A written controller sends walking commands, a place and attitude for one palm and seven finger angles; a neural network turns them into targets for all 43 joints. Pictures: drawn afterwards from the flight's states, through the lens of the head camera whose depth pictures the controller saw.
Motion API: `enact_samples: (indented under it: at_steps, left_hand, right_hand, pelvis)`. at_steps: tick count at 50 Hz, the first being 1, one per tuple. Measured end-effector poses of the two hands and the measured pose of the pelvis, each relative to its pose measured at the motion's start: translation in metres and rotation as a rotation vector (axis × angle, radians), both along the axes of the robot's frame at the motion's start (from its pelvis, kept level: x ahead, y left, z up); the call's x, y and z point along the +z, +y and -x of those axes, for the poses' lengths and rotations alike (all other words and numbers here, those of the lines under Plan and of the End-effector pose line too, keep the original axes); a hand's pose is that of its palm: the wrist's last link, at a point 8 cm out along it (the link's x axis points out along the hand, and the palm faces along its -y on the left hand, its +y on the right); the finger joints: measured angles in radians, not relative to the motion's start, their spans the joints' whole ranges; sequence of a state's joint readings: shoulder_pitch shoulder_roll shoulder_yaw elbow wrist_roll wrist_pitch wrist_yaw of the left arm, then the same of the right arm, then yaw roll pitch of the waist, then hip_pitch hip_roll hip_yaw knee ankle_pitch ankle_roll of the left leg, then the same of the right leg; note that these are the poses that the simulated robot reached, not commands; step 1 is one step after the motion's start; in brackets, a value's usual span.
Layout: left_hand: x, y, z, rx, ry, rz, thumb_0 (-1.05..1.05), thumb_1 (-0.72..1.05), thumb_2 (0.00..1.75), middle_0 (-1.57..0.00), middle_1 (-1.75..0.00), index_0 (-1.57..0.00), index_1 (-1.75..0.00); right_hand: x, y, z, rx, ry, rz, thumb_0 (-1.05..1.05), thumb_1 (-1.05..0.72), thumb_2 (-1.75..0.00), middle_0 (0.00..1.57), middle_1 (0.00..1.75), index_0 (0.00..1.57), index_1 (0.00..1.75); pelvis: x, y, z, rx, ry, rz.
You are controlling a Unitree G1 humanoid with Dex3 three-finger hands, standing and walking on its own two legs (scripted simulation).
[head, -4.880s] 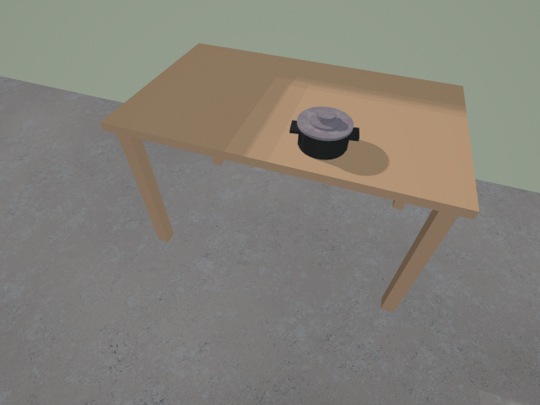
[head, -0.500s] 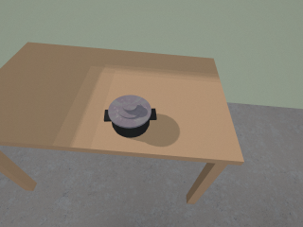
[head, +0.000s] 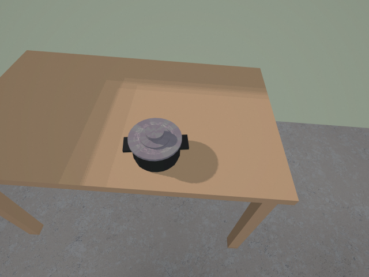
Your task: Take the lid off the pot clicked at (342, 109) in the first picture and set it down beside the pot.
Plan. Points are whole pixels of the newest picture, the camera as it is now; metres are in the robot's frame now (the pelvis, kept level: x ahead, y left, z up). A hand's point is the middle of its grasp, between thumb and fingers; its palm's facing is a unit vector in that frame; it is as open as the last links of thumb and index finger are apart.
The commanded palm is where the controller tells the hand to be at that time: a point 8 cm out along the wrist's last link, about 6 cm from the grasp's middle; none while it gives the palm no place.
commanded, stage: look again from close up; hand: left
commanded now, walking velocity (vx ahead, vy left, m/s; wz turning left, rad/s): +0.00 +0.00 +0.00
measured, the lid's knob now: (154, 132) +0.49 +0.12 -0.02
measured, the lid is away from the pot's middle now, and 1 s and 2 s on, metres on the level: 0.00 0.00 0.00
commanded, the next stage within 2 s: lift the closed hand beside the body in 0.08 s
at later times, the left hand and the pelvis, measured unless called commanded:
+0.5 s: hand out of the picture +0.11 +0.17 -0.09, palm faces +0.12 -0.96 -0.24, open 5.4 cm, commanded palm +0.07 +0.23 -0.06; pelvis -0.03 -0.01 -0.01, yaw +1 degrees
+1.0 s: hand out of the picture +0.08 +0.21 -0.07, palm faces +0.23 -0.91 -0.34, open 3.0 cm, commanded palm +0.05 +0.25 -0.03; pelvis -0.03 -0.02 -0.01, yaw +2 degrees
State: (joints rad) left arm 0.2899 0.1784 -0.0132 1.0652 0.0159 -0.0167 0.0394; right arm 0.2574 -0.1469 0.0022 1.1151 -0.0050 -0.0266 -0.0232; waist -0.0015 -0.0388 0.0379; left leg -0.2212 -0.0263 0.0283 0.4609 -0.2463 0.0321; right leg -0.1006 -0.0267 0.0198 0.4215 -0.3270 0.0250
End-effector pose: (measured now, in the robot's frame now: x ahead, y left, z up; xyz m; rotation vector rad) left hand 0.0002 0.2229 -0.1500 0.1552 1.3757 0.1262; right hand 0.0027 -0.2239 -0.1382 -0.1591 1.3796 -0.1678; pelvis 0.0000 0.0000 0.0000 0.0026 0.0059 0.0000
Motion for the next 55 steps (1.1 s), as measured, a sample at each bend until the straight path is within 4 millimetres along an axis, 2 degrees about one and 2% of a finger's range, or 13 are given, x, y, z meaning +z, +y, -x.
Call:
enact_samples:
  at_steps: [10,11,13,17,20,22,25,27,30,35,41,49,55]
  left_hand:
    - [-0.001,-0.004,0.01,0.011,0.025,0.005,0.0,0.9,0.9,-0.2,-0.3,-0.2,-0.3]
    - [0.004,-0.003,0.003,0.029,-0.017,0.004,0.0,0.9,0.9,-0.2,-0.31,-0.2,-0.3]
    - [0.029,0.01,-0.03,0.042,-0.225,-0.071,0.02,0.93,0.89,-0.22,-0.32,-0.22,-0.31]
    - [0.084,0.025,-0.095,0.004,-0.559,-0.195,0.02,0.94,0.89,-0.28,-0.39,-0.28,-0.38]
    - [0.093,0.014,-0.113,-0.052,-0.626,-0.182,0.01,0.93,0.9,-0.36,-0.48,-0.36,-0.48]
    - [0.091,0.004,-0.108,-0.056,-0.632,-0.135,0.01,0.93,0.9,-0.43,-0.56,-0.43,-0.55]
    - [0.089,-0.003,-0.087,-0.016,-0.648,-0.091,0.0,0.92,0.9,-0.54,-0.68,-0.55,-0.67]
    - [0.091,-0.001,-0.073,0.019,-0.666,-0.102,0.0,0.91,0.89,-0.63,-0.77,-0.63,-0.76]
    - [0.09,0.007,-0.059,0.067,-0.668,-0.143,0.0,0.9,0.89,-0.75,-0.91,-0.76,-0.9]
    - [0.092,0.014,-0.047,0.099,-0.655,-0.179,0.01,0.9,0.9,-0.97,-1.14,-0.97,-1.13]
    - [0.096,0.016,-0.048,0.086,-0.652,-0.199,0.01,0.9,0.9,-1.17,-1.36,-1.17,-1.36]
    - [0.107,0.025,-0.055,0.059,-0.65,-0.236,0.01,0.9,0.89,-1.27,-1.47,-1.27,-1.47]
    - [0.13,0.028,-0.068,0.024,-0.717,-0.263,0.01,0.9,0.9,-1.28,-1.5,-1.28,-1.49]
  right_hand:
    - [0.0,0.001,0.0,0.011,0.012,0.0,0.02,-0.93,-0.9,0.2,0.3,0.2,0.3]
    - [0.001,0.0,-0.003,0.012,-0.02,-0.002,0.02,-0.93,-0.9,0.2,0.3,0.2,0.3]
    - [0.007,-0.003,-0.017,0.042,-0.143,0.01,0.02,-0.94,-0.9,0.2,0.3,0.2,0.3]
    - [0.014,-0.008,-0.062,0.088,-0.383,0.0,0.02,-0.93,-0.9,0.2,0.3,0.2,0.3]
    - [0.025,-0.011,-0.101,0.082,-0.541,-0.021,0.02,-0.92,-0.9,0.2,0.3,0.2,0.3]
    - [0.039,-0.013,-0.122,0.073,-0.628,-0.023,0.02,-0.92,-0.9,0.2,0.3,0.2,0.3]
    - [0.065,-0.016,-0.147,0.112,-0.732,0.0,0.02,-0.91,-0.9,0.2,0.3,0.2,0.3]
    - [0.078,-0.017,-0.16,0.158,-0.778,0.025,0.02,-0.91,-0.9,0.2,0.3,0.2,0.3]
    - [0.088,-0.018,-0.172,0.214,-0.806,0.051,0.01,-0.91,-0.9,0.2,0.3,0.2,0.3]
    - [0.084,-0.017,-0.174,0.246,-0.79,0.054,0.01,-0.91,-0.9,0.2,0.3,0.2,0.3]
    - [0.062,-0.013,-0.152,0.215,-0.705,0.027,0.01,-0.91,-0.9,0.2,0.3,0.2,0.3]
    - [0.039,-0.017,-0.124,0.161,-0.591,0.023,0.02,-0.9,-0.9,0.2,0.3,0.2,0.3]
    - [0.039,-0.019,-0.128,0.138,-0.605,0.03,0.02,-0.9,-0.9,0.2,0.3,0.2,0.3]
  pelvis:
    - [0.0,0.001,-0.001,0.007,0.0,0.005]
    - [0.0,0.001,0.001,0.009,0.0,0.008]
    - [-0.001,0.002,0.003,0.014,-0.007,0.003]
    - [-0.002,0.003,0.009,0.035,-0.01,-0.004]
    - [-0.003,0.001,0.016,0.024,0.005,-0.005]
    - [-0.004,-0.003,0.021,0.014,0.009,-0.006]
    - [-0.005,-0.011,0.027,0.013,0.002,-0.005]
    - [-0.006,-0.016,0.03,0.023,-0.005,-0.001]
    - [-0.007,-0.021,0.036,0.043,-0.011,0.007]
    - [-0.007,-0.026,0.04,0.055,-0.012,0.013]
    - [-0.008,-0.028,0.035,0.053,-0.004,0.009]
    - [-0.009,-0.026,0.027,0.039,0.004,0.005]
    - [-0.008,-0.021,0.02,0.031,0.004,0.003]
